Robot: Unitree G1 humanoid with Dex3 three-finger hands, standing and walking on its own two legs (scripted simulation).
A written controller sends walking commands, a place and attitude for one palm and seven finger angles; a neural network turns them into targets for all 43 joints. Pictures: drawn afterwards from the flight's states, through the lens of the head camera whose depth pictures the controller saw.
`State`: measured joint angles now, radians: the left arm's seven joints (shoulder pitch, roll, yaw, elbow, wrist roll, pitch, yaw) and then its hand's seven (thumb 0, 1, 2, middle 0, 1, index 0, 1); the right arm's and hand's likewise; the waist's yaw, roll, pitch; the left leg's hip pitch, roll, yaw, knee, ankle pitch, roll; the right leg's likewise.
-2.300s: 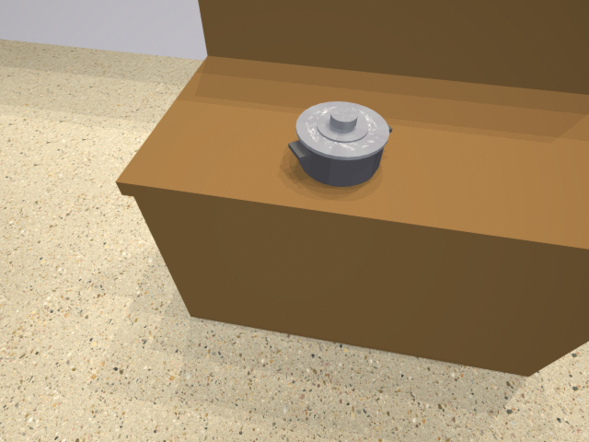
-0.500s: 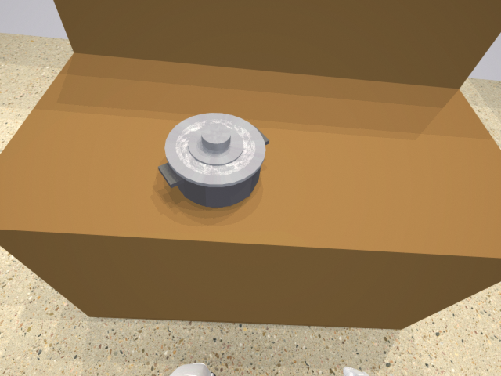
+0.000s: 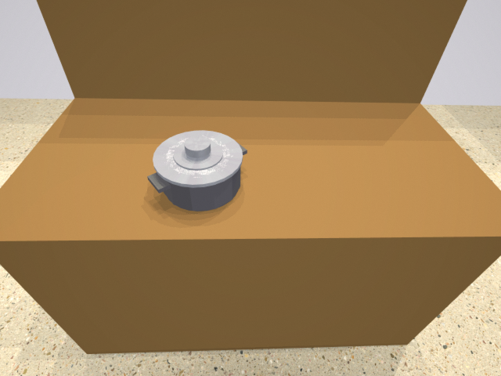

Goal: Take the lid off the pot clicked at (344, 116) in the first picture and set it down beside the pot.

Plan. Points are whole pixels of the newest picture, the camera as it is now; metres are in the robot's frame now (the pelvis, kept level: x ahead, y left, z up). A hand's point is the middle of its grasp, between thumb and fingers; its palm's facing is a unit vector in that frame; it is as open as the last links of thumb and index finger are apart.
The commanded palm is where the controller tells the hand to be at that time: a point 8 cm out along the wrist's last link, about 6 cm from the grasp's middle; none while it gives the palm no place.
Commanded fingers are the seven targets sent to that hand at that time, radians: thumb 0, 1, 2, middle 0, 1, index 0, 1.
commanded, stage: come to a stop and stand still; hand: left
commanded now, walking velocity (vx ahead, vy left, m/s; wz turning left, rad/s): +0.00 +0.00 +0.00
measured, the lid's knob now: (197, 146) +0.55 +0.12 +0.09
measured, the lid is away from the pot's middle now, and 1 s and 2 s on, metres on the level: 0.00 0.00 0.00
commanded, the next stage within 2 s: look again from close up in 1.66 s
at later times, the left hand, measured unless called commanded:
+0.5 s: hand out of the picture -0.05 +0.18 -0.15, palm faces +0.05 -0.98 -0.19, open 7.3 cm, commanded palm none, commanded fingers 0.00 0.90 0.90 -0.20 -0.30 -0.20 -0.30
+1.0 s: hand out of the picture -0.02 +0.19 -0.14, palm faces +0.03 -0.98 -0.19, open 7.3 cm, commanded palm none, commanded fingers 0.00 0.90 0.90 -0.20 -0.30 -0.20 -0.30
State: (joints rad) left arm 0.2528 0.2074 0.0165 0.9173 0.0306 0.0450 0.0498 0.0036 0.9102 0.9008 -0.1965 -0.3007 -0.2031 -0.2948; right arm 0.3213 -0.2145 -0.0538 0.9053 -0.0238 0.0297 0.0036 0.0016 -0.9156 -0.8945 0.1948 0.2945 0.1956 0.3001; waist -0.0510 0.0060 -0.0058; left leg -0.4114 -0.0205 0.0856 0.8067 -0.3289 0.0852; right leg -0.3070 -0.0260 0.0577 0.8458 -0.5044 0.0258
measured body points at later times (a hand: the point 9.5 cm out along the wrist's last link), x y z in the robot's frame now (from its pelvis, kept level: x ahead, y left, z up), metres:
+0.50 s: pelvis -0.04 +0.00 +0.03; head -0.03 +0.02 +0.48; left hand -0.05 +0.23 -0.14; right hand -0.01 -0.23 -0.12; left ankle -0.04 +0.10 -0.70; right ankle -0.06 -0.10 -0.70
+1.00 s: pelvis -0.02 +0.02 +0.04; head -0.02 +0.03 +0.49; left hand -0.03 +0.24 -0.12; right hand -0.01 -0.21 -0.12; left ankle -0.04 +0.10 -0.70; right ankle -0.06 -0.10 -0.70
